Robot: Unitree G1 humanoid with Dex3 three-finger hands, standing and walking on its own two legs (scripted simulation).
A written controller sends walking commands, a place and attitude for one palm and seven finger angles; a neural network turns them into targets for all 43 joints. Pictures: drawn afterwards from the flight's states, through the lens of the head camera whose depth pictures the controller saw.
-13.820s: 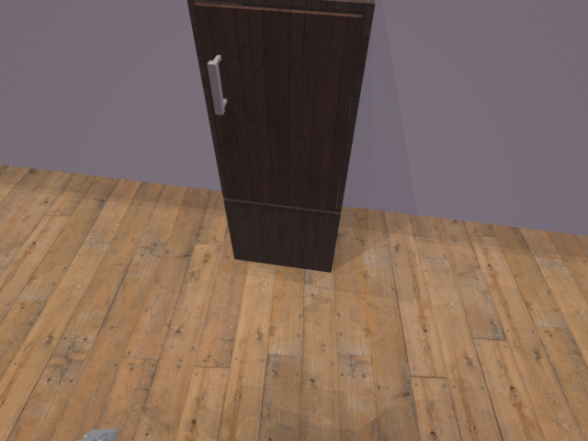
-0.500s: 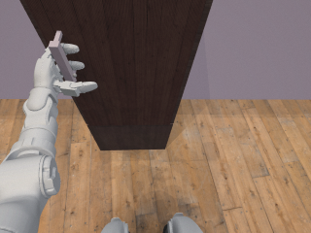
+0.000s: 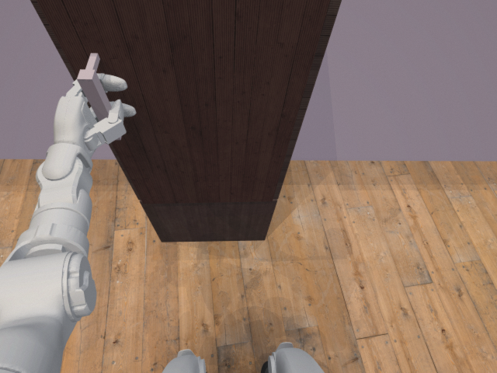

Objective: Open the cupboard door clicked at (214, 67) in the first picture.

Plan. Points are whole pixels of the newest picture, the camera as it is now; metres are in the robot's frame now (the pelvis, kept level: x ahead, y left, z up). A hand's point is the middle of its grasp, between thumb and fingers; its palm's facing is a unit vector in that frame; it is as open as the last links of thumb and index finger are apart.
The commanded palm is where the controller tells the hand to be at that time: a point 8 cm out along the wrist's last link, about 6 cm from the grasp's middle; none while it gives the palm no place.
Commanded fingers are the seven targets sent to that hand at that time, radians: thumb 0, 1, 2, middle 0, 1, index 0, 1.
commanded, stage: pull the door open along its arc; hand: left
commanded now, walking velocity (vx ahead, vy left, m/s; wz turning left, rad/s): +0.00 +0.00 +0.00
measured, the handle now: (105, 99) +0.53 +0.20 +0.09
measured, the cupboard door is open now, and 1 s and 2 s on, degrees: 1 46 46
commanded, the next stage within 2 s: open thumb and fingers to let go in 0.98 s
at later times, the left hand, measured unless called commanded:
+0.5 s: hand (126, 173) +0.39 +0.15 +0.09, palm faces +0.01 -1.00 +0.07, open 5.7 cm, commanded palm +0.34 +0.21 +0.09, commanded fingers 0.00 0.90 0.90 -0.40 -1.35 -0.40 -1.35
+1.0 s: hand (208, 257) +0.27 +0.04 +0.09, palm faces +0.31 -0.95 -0.01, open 5.6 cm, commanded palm +0.20 +0.08 +0.09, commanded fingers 0.00 0.90 0.90 -0.40 -1.35 -0.40 -1.35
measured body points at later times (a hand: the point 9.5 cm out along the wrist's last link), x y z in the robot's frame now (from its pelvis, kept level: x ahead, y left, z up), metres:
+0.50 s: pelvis +0.01 +0.00 +0.02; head +0.06 +0.00 +0.46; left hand +0.39 +0.21 +0.09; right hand +0.10 -0.26 -0.09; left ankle +0.00 +0.10 -0.69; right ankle +0.00 -0.12 -0.69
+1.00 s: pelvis +0.00 -0.03 +0.02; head +0.01 -0.04 +0.47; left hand +0.24 +0.09 +0.09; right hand +0.19 -0.23 -0.07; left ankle +0.00 +0.10 -0.69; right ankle +0.00 -0.12 -0.69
